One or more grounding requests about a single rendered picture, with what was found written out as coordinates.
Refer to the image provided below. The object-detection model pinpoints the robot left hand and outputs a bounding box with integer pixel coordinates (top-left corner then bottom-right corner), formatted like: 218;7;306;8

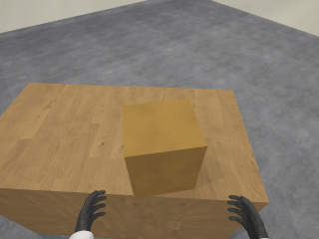
75;190;107;233

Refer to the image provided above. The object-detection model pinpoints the carton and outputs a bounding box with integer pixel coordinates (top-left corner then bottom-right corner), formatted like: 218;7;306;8
122;99;208;199

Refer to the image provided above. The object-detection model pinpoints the robot right hand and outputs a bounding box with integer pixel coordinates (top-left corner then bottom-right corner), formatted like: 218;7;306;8
227;195;269;239

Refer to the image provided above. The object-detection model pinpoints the pedestal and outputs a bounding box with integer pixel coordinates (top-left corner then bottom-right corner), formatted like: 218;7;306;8
0;83;269;239

